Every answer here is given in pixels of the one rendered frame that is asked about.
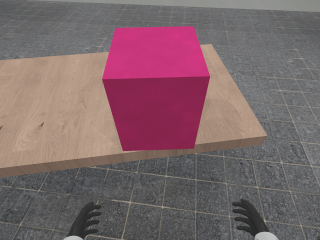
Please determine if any table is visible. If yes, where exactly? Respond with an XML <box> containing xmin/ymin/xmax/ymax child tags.
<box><xmin>0</xmin><ymin>44</ymin><xmax>267</xmax><ymax>178</ymax></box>

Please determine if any left robot hand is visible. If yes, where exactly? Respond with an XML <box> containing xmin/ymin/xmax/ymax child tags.
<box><xmin>67</xmin><ymin>201</ymin><xmax>102</xmax><ymax>239</ymax></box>

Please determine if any carton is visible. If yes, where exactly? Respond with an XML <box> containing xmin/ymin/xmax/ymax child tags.
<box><xmin>102</xmin><ymin>26</ymin><xmax>210</xmax><ymax>151</ymax></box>

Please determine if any right robot hand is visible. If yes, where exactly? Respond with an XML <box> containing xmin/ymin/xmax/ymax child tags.
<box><xmin>232</xmin><ymin>198</ymin><xmax>269</xmax><ymax>238</ymax></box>

